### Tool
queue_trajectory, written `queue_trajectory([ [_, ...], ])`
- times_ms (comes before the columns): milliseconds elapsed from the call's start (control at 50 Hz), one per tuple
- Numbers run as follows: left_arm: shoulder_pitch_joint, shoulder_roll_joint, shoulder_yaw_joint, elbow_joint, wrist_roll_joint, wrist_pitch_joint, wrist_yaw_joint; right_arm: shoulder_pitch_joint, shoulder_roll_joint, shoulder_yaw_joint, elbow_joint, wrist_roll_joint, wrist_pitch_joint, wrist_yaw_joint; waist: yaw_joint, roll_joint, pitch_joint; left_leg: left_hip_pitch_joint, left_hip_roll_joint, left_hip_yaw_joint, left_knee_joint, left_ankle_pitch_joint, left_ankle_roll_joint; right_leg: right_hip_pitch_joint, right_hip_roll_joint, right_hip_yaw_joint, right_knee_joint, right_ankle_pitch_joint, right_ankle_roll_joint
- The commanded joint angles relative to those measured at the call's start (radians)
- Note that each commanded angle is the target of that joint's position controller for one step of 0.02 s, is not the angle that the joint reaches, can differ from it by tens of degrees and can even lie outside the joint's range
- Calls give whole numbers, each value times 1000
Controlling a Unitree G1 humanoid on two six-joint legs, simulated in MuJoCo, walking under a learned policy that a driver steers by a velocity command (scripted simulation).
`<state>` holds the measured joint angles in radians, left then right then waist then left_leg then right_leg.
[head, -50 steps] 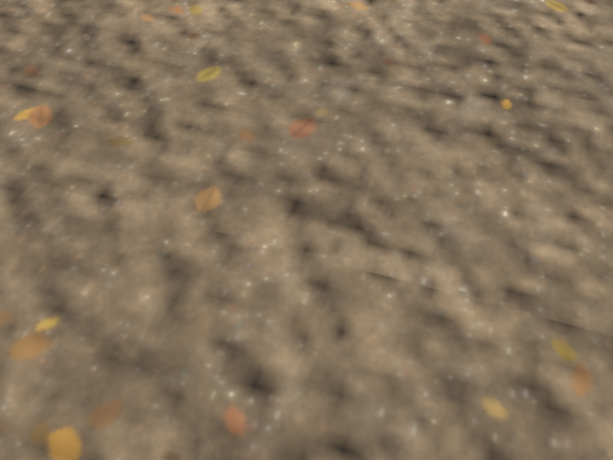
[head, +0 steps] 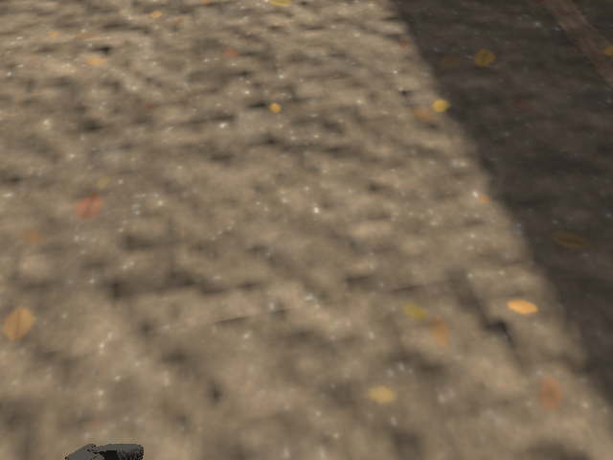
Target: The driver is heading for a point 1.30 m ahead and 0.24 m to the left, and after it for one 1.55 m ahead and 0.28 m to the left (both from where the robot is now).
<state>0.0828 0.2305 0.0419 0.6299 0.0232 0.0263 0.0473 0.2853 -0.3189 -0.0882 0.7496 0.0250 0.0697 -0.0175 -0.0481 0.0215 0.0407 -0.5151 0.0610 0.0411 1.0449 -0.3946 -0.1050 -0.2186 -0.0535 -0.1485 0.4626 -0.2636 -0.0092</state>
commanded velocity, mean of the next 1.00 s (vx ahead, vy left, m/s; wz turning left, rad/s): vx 0.31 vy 0.00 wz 0.22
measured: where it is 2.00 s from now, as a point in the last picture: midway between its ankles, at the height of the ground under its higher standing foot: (298, 234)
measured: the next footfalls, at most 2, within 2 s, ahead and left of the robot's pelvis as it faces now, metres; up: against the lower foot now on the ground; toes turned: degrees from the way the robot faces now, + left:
left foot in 0.16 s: +0.03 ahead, +0.13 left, +0.00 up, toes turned +14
right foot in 0.76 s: +0.16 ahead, -0.05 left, +0.00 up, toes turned +22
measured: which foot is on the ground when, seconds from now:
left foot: up 0.00-0.14, down 0.16-0.74, up 0.76-1.00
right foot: down 0.00-0.16, up 0.18-0.74, down 0.76-1.00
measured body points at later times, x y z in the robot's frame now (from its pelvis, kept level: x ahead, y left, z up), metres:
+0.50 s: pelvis +0.01 +0.05 +0.00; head +0.04 +0.09 +0.45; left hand +0.06 +0.38 -0.10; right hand +0.29 -0.15 -0.05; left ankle +0.00 +0.12 -0.74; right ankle +0.13 -0.09 -0.69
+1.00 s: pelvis +0.24 +0.05 +0.00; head +0.27 +0.03 +0.45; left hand +0.10 +0.30 -0.10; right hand +0.51 -0.13 -0.08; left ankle +0.30 +0.23 -0.68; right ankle +0.13 -0.07 -0.74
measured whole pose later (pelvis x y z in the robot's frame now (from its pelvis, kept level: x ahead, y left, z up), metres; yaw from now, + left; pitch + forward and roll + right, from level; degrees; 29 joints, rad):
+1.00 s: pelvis +0.24 +0.05 +0.00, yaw +11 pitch +4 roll +2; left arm 0.57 0.25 0.06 0.87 0.01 -0.04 -0.02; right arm 0.10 -0.30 -0.01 0.59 -0.05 -0.04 0.06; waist 0.11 0.03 -0.03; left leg -0.64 0.02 -0.03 0.85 -0.21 -0.04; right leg -0.01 0.07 0.20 0.29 -0.34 -0.10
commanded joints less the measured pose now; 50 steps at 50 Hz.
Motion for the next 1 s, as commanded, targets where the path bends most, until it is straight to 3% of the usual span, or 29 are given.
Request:
queue_trajectory([
  [20,-11,181,63,-39,-6,-11,5,-93,-27,4,-148,-6,-15,23,61,-155,-96,-11,48,-1,-135,18,15,113,-290,108,-125,368,-204],
  [100,-18,222,85,-19,-35,-19,-19,-58,-61,-13,-186,-2,1,44,42,-158,-107,85,28,50,-277,16,77,119,-335,78,-68,407,-170],
  [140,-26,207,87,-1,-52,-19,-28,-4,-70,-29,-182,-2,8,39,2,-118,-107,212,-14,75,-441,137,128,62,-300,12,48,322,-94],
  [160,32,171,82,26,-47,-18,-37,57,-122,-53,-167,-8,4,23,-10,6,-112,336,-24,1,-556,326,178,-25,-220,-51,218,188,-26],
  [180,3,115,64,-24,-1,-19,-38,106,-291,-97,-184,-10,-7,-1,-4,359,-98,531,222,-403,-619,824,323,-372,-57,-117,580,-292,90],
  [200,-112,119,58,-74,7,-25,-29,101,-291,-85,-215,-49,-41,12,-43,309,-195,536,321,-646,-678,765,499,-514,61,124,786,-471,108],
  [220,-146,155,67,-73,-12,-27,-24,83,-253,-74,-213,-50,-67,23,-54,166,-197,545,302,-578,-708,629,482,-552,45,206,840,-415,83],
  [240,-145,148,67,-68,-24,-33,-18,44,-229,-67,-209,-31,-80,16,-23,110,-156,520,255,-521,-708,534,429,-562,33,235,816,-319,56],
  [260,-117,161,72,-48,-17,-34,-9,-18,-196,-57,-218,-7,-76,6,14,47,-130,491,216,-468,-701,484,378,-563,14,251,765,-228,48],
  [280,-95,179,79,-40,-10,-35,-5,-78,-172,-46,-234,5,-67,-5,44,55,-121,439,184,-429,-700,473,348,-520,13,256,718,-161,48],
  [320,-56,164,77,-15,-9,-37,-14,-111,-161,-39,-256,-8,-54,-21,63,72,-146,400,136,-393,-698,506,331,-450,50,245,684,-75,63],
  [380,-52,136,65,1,-17,-38,-19,-89,-180,-46,-257,-7,-47,-30,53,63,-150,396,101,-408,-687,458,323,-423,90,255,528,-30,90],
  [440,-65,139,64,6,-21,-40,-21,-101,-192,-51,-266,-6,-37,-34,46,103,-133,360,77,-464,-681,340,314,-388,115,274,403,-18,102],
  [480,-22,153,62,36,-23,-38,-27,-127,-169,-38,-273,-19,-34,-32,38,129,-158,356,87,-431,-656,334,304,-337,85,252,367,4,106],
  [500,-8,154,58,44,-26,-40,-34,-101,-148,-27,-262,-19,-36,-27,20,129,-188,345,84,-427,-677,154,306,-301,68,233,346,17,100],
  [560,-27,158,46,27,-46,-68,-63,-47,-148,-7,-226,-25,-61,3,-22,192,-115,284,129,-510,-772,-268,333,-267,36,175,308,-28,55],
  [600,-41,176,46,19,-58,-92,-71,-42,-156,-3,-213,-32,-84,10,-32,177,-39,306,165,-527,-796,-308,338,-322,17,164,274,-73,7],
  [640,-18,172,40,19,-63,-111,-80,-38,-159,-3,-203,-27,-103,10,-27,163,-15,358,188,-507,-799,-289,332,-354,1,153,248,-102,-34],
  [700,82,149,27,49,-72,-123,-92,-94,-150,0,-208,-16,-118,17,29,112,-9,305,170,-383,-781,-228,302,-220,6,101,148,-63,-90],
  [720,170,151,28,85,28,-80,-108,-79,-167,-5,-191,-88,-110,24,77,78,-50,196,107,-277,-750,-331,263,-7,95,32,80,-99,-92],
  [740,313,178,43,136,27,-68,-109,-127,-130,3,-197,-107,-109,20,145,-11,-22,71,40,-176,-581,-293,237,143,108,59,81,-132,-96],
  [760,503,248,62,180,22,-73,-101,-220,-59,25,-237,-109,-116,18,241,-242,-18,-112,-61,-10,-168,-81,186,271,-64,391,-77,-367,-148],
  [780,491,325,70,152,18,-76,-106,-261,-8,44,-319,-94,-133,30,194,-403,29,-453,-184,-32,30,-130,140,356,-233,990,-333,-577,-257],
  [800,411,299,73,119,14,-73,-100,-246,-38,43,-303,-95,-148,38,159,-233,46,-524,-103,-128,111,-51,138,368,-285,1060,-358,-606,-303],
  [820,377,281,74,107,9,-76,-91,-267,-70,37,-286,-88,-158,46,151,-117,43,-498,-54,-136,119,45,127,344,-253,940,-310,-503,-297],
  [840,387,268,74,117,6,-78,-83,-258,-85,34,-266,-88,-162,51,142,-60,27,-435,-31,-126,86,83,114,315,-201,815,-285,-410,-272],
  [860,397,247,65,127,-4,-81,-75,-253,-79,36,-259,-95,-157,58,132,-65,27,-381,-19,-113,36,97,101,278,-154,738,-297,-342,-249],
  [900,418,206,53,151,-16,-88,-65,-254,-64,44,-248,-91,-136,71,125,-119,44,-311,-24,-83,-45,144,75,226,-96,646,-323,-200,-236],
  [1000,448,218,65,185,-16,-83,-58,-420,-22,75,-286,-68,-126,76,165,-135,61,-193,-90,-8,-319,227,46,140,-23,564,-300,102,-239],
])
